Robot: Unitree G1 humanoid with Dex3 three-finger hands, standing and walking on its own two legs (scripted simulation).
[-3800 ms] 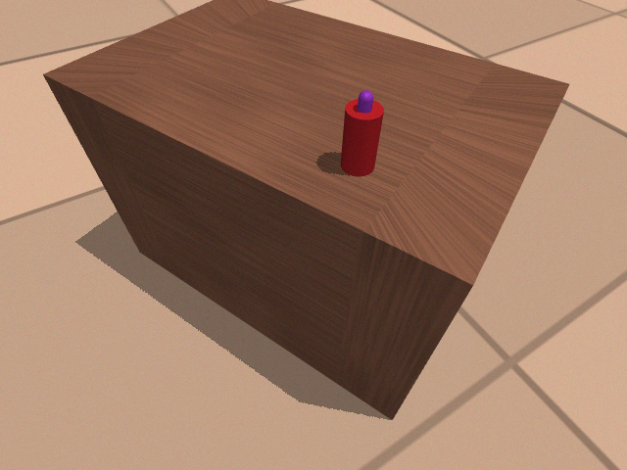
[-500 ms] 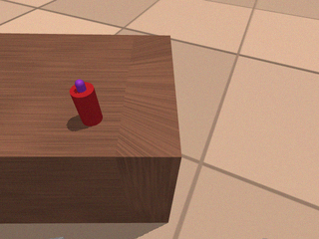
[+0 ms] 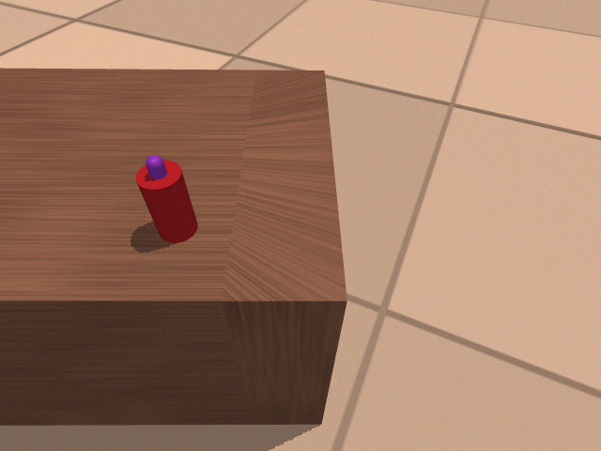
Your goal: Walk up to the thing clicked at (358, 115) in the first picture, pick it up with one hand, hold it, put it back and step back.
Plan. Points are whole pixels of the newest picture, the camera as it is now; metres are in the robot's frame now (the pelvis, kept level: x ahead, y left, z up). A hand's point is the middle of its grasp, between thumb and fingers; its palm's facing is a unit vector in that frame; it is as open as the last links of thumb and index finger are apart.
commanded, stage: walk up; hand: left
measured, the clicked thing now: (166, 196) +0.49 +0.22 +0.05
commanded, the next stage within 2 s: stand in 0.06 s
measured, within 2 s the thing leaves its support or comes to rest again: neither
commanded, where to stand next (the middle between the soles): +0.04 +0.00 m, yaw +2 degrees
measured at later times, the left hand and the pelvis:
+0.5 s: hand out of the picture +0.07 +0.25 -0.16, palm faces -0.01 -0.94 -0.34, open 7.4 cm; pelvis -0.01 +0.00 +0.00, yaw +1 degrees
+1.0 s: hand out of the picture +0.06 +0.25 -0.16, palm faces -0.01 -0.94 -0.34, open 7.4 cm; pelvis -0.01 +0.00 +0.00, yaw +1 degrees
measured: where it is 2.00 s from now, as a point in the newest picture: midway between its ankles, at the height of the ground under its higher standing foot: outside the picture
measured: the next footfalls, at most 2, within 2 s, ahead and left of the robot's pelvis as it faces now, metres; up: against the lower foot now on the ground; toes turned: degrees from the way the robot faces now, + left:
none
